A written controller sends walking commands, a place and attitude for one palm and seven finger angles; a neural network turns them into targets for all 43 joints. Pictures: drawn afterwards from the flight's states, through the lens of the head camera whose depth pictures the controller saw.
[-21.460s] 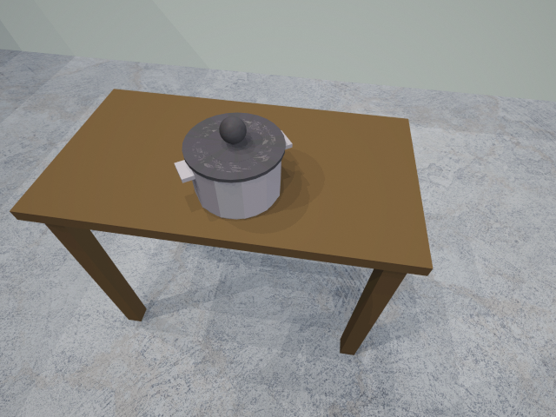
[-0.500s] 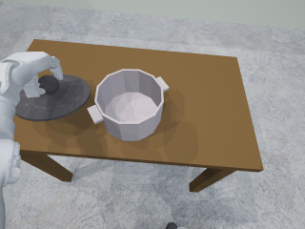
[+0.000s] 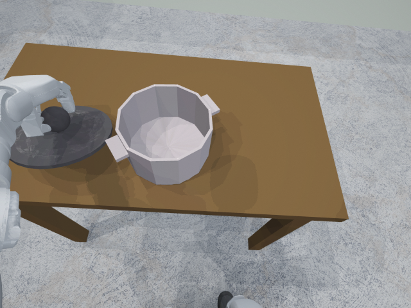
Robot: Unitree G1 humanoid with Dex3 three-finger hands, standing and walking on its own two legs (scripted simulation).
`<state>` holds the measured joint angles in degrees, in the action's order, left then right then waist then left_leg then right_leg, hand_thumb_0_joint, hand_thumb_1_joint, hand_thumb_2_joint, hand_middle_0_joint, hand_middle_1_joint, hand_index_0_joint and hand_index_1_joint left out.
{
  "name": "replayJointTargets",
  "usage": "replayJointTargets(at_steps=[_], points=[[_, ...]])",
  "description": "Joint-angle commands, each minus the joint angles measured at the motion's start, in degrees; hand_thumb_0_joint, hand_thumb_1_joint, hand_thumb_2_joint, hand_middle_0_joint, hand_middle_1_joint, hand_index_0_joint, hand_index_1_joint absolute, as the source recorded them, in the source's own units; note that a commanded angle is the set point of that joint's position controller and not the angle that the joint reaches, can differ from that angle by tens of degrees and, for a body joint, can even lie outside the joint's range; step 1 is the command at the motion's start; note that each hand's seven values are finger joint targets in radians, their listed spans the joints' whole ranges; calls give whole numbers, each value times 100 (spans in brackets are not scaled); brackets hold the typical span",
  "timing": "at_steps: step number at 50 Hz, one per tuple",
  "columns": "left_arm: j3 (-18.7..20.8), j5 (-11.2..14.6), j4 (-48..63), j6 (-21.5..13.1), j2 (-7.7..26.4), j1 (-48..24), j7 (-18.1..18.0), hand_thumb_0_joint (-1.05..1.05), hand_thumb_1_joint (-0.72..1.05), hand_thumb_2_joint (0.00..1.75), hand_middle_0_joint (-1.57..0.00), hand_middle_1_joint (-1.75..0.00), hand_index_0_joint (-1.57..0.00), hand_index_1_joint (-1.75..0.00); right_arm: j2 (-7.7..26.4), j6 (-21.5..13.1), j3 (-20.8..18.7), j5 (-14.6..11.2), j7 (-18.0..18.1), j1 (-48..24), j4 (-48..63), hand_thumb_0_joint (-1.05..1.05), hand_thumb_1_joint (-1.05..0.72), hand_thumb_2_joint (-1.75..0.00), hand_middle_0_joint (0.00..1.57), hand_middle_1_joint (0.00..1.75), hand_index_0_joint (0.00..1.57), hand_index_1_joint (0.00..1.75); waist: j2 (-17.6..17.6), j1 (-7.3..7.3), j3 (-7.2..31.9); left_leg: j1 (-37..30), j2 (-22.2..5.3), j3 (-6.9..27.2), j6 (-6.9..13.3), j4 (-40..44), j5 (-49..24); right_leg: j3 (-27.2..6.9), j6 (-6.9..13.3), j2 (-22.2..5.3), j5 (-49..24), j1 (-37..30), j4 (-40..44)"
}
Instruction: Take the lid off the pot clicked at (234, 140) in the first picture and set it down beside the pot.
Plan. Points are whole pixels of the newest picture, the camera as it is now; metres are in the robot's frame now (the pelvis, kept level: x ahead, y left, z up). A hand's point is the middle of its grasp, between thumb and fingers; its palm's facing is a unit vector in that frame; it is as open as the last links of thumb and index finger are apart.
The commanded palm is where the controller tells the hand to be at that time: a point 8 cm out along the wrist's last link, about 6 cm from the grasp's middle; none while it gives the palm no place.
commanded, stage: lower the lid onto the table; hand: left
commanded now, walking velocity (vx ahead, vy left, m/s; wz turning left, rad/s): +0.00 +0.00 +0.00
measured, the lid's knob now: (55, 119) +0.49 +0.29 +0.02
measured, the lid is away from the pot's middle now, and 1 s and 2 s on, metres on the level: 0.23 0.23 0.23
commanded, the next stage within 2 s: open the fingers wide in 0.86 s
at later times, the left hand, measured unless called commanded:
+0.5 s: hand (45, 125) +0.47 +0.30 +0.03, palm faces -0.52 -0.04 -0.85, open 8.0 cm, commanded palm +0.53 +0.29 +0.08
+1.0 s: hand (47, 125) +0.48 +0.30 +0.01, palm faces -0.49 -0.07 -0.87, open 5.4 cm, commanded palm +0.50 +0.28 +0.05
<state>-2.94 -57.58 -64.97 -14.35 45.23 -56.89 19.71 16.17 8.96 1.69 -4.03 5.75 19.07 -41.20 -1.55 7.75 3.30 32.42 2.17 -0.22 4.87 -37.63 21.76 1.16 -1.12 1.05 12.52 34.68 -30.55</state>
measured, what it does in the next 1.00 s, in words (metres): stands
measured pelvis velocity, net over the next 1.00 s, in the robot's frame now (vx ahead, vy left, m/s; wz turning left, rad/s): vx -0.01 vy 0.01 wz -0.02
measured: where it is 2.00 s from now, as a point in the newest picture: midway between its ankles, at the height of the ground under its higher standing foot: outside the picture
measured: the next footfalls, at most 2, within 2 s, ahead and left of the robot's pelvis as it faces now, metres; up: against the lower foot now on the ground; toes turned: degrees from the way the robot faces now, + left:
none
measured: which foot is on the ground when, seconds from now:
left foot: down 0.00-1.00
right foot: down 0.00-1.00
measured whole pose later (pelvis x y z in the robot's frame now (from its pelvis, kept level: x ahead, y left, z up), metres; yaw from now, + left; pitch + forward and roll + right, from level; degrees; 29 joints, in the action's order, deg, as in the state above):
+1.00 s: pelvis -0.01 +0.01 -0.03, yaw -1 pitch +23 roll -5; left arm -0.9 -58.6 -67.6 -15.0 48.3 -60.9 18.1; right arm 15.2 12.9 2.3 -3.4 5.1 20.8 -39.6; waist -2.2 9.7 5.6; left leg 46.7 1.3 0.1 5.2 -50.5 26.2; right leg 2.0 -1.2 1.8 15.8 48.2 -41.3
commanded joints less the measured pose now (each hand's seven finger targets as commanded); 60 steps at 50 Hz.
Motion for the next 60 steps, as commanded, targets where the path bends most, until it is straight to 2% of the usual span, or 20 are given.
replayJointTargets(at_steps=[1, 3, 5, 7, 21, 23, 26, 29, 33, 36, 38, 41, 44, 47, 48, 52, 55, 56, 58, 60], points=[[576, 141, 1473, -55, 1971, -3152, -271, 0, 43, 120, -102, -107, -80, -95, 1066, -78, -381, 26, 119, 856, 197, 0, -90, -90, 20, 30, 20, 30, -1062, -19, 2993, -2199, -308, 366, -334, -47, -4172, 184, 385, 102, -1609, -676, -142], [759, 172, 1454, -85, 2151, -3034, -275, 0, 43, 120, -102, -107, -80, -95, 1075, -74, -394, 48, 126, 897, 192, 0, -90, -90, 20, 30, 20, 30, -975, -22, 3082, -2197, -312, 347, -323, -137, -4426, 166, 368, 111, -1795, -717, -187], [661, 186, 1440, -91, 2039, -3026, -270, 0, 43, 120, -102, -107, -80, -95, 1064, -54, -376, 41, 127, 893, 191, 0, -90, -90, 20, 30, 20, 30, -944, -16, 3057, -2065, -297, 360, -323, -138, -4350, 174, 379, 113, -1818, -744, -206], [645, 153, 1488, -95, 1972, -3013, -293, 0, 43, 120, -102, -107, -80, -95, 1072, -40, -413, 56, 100, 898, 147, 0, -90, -90, 20, 30, 20, 30, -1182, -22, 3045, -2200, -309, 363, -369, -213, -4649, 179, 394, 125, -1833, -527, -245], [597, 75, 1207, -157, 1930, -2920, -341, 0, 43, 120, -102, -107, -80, -95, 1069, 44, -365, 68, 136, 1028, 154, 0, -90, -90, 20, 30, 20, 30, -1035, 82, 2999, -1896, -336, 394, -377, -442, -4278, 245, 377, 171, -1427, -105, -455], [642, 66, 1448, -176, 1992, -3109, -361, 0, 43, 120, -102, -107, -80, -95, 1071, 53, -395, 105, 134, 1064, 126, 0, -90, -90, 20, 30, 20, 30, -1266, 72, 3203, -2112, -361, 445, -432, -483, -4651, 242, 382, 182, -1505, -33, -506], [448, 78, 621, -111, 1760, -2677, -348, 0, 43, 120, -102, -107, -80, -95, 1080, 67, -308, 47, 140, 1036, 161, 0, -90, -90, 20, 30, 20, 30, -622, 174, 2630, -1309, -298, 332, -305, -520, -3763, 259, 360, 183, -1280, 24, -552], [293, 0, 594, -76, 1645, -2751, -319, 0, 43, 120, -102, -107, -80, -95, 1097, 108, -305, 49, 100, 1061, 167, 0, -90, -90, 20, 30, 20, 30, -909, 165, 2646, -1306, -295, 354, -354, -610, -3837, 281, 389, 195, -1182, 255, -653], [385, -35, 888, -111, 1773, -2982, -271, 0, 43, 120, -102, -107, -80, -95, 1088, 169, -356, 100, 105, 1149, 188, 0, -90, -90, 20, 30, 20, 30, -1105, 189, 3061, -1584, -332, 424, -399, -750, -4198, 293, 380, 217, -1209, 359, -750], [299, 15, 528, -99, 1668, -2832, -238, 0, 43, 120, -102, -107, -80, -95, 1086, 200, -303, 60, 121, 1136, 215, 0, -90, -90, 20, 30, 20, 30, -757, 268, 2789, -1189, -314, 394, -338, -804, -3793, 315, 358, 229, -1059, 455, -805], [335, -47, 772, -96, 1762, -3021, -273, 0, 43, 120, -102, -107, -80, -95, 1088, 231, -325, 96, 112, 1194, 196, 0, -90, -90, 20, 30, 20, 30, -1050, 241, 3014, -1301, -317, 427, -377, -821, -3961, 315, 375, 236, -1094, 466, -854], [317, -63, 408, -67, 1631, -2743, -282, 0, 43, 120, -102, -107, -80, -95, 1071, 261, -316, 82, 96, 1196, 232, 0, -90, -90, 20, 30, 20, 30, -849, 259, 2874, -1168, -324, 446, -382, -922, -3948, 348, 373, 249, -997, 634, -896], [315, -98, 549, -58, 1623, -2893, -286, 0, 43, 120, -102, -107, -80, -95, 1061, 306, -335, 116, 68, 1230, 202, 0, -90, -90, 20, 30, 20, 30, -1082, 261, 2955, -1254, -331, 458, -410, -984, -4111, 354, 391, 267, -1028, 731, -936], [254, -30, 343, -35, 1545, -2787, -255, 0, 43, 120, -102, -107, -80, -95, 1076, 336, -311, 94, 71, 1195, 238, 0, -90, -90, 20, 30, 20, 30, -715, 321, 2832, -934, -309, 415, -326, -987, -3738, 346, 383, 273, -1007, 669, -949], [694, 35, 243, -64, 1733, -1524, -256, 0, 43, 120, -102, -107, -80, -95, 996, 346, -340, 60, -1, 1177, 462, 0, -90, -90, 20, 30, 20, 30, -715, -88, 3002, -949, -246, 427, -409, -918, -3968, 376, 436, 269, -1078, 314, -1015], [385, -36, 901, -80, 1518, -2257, -285, 0, 41, 110, -94, -107, -75, -96, 1017, 473, -392, 90, -53, 1038, 368, 0, -90, -90, 20, 30, 20, 30, -896, 72, 2872, -1052, -295, 395, -394, -831, -3673, 311, 426, 251, -935, 511, -879], [504, -97, 371, -29, 1829, -2082, -379, 0, 39, 104, -89, -106, -71, -97, 1044, 439, -290, 37, -27, 1037, 430, 0, -90, -90, 20, 30, 20, 30, -598, 107, 2550, -664, -247, 336, -320, -809, -3055, 303, 399, 269, -663, 517, -886], [550, -136, 408, -28, 1959, -2076, -402, 0, 38, 102, -87, -106, -69, -97, 1036, 430, -265, 20, -20, 1037, 471, 0, -90, -90, 20, 30, 20, 30, -712, 58, 2589, -583, -210, 329, -334, -775, -2977, 276, 417, 253, -675, 397, -904], [305, -181, 526, -30, 1587, -2187, -400, 0, 36, 98, -83, -106, -67, -97, 1005, 418, -302, 50, -40, 1058, 446, 0, -90, -90, 20, 30, 20, 30, -1068, 79, 2675, -966, -265, 433, -447, -791, -3374, 340, 441, 259, -608, 724, -941], [472, -118, 335, -10, 1768, -2019, -408, 0, 34, 95, -80, -105, -64, -97, 1035, 405, -286, 30, -36, 1025, 502, 0, -90, -90, 20, 30, 20, 30, -613, 90, 2578, -714, -254, 352, -346, -836, -3118, 307, 402, 266, -653, 555, -919]])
